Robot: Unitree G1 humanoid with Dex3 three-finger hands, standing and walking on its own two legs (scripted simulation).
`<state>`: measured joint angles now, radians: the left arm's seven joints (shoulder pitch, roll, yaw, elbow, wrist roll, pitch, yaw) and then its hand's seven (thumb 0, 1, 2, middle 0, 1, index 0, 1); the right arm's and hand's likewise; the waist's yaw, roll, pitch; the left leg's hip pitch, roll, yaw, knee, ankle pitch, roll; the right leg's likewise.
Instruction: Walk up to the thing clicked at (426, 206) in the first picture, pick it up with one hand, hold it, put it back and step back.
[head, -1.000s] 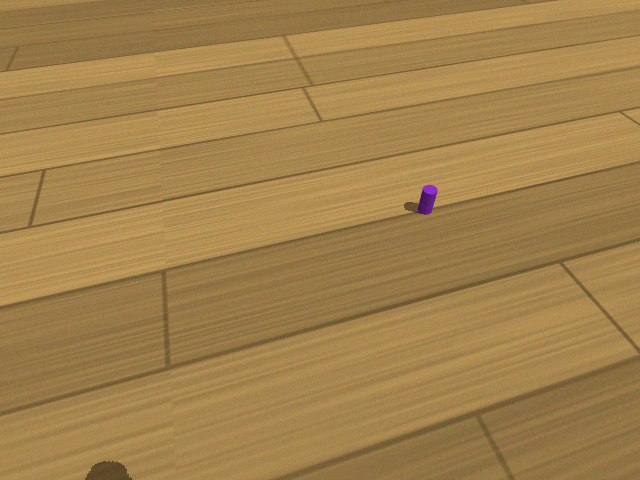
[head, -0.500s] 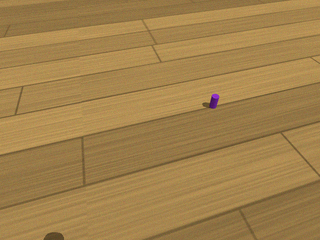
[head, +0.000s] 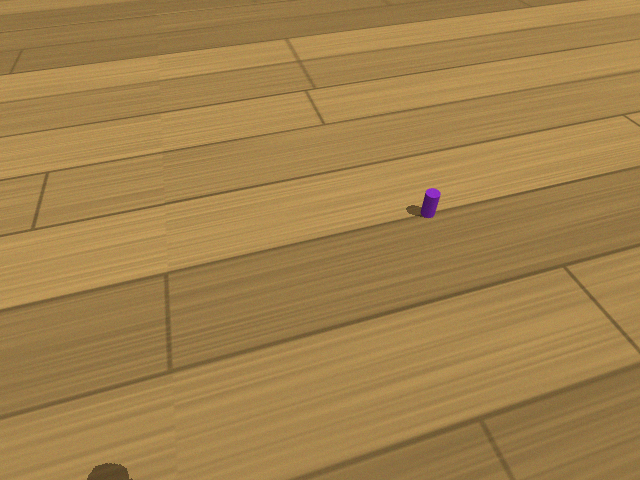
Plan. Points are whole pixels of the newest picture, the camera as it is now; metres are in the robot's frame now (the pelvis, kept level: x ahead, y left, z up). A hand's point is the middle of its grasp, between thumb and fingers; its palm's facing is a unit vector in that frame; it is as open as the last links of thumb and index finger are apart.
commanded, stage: stand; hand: left
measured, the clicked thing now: (430, 203) +1.34 -0.45 -0.72
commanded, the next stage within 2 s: walk up in 0.12 s
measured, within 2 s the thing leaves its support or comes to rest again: neither
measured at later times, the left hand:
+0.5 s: hand (169, 430) +0.23 +0.25 -0.14, palm faces -0.23 -0.82 -0.52, open 7.4 cm
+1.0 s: hand (262, 230) +0.65 +0.16 -0.15, palm faces -0.62 -0.60 -0.50, open 7.4 cm
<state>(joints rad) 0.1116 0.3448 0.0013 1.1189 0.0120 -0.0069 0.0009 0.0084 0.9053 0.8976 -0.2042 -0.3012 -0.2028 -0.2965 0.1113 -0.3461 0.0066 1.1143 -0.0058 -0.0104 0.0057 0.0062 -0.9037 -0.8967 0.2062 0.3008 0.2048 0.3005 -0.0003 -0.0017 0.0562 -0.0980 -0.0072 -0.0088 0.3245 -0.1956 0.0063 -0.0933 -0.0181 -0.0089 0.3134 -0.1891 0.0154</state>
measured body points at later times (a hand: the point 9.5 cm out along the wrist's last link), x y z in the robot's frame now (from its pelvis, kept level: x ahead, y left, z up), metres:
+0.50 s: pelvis +0.08 -0.04 -0.04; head +0.06 -0.09 +0.40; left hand +0.24 +0.29 -0.10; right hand +0.08 -0.40 -0.17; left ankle +0.02 +0.11 -0.70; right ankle +0.08 -0.18 -0.75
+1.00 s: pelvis +0.35 -0.01 -0.02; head +0.38 -0.03 +0.42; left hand +0.68 +0.19 -0.12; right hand +0.16 -0.29 -0.12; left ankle +0.46 +0.05 -0.75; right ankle +0.25 -0.10 -0.67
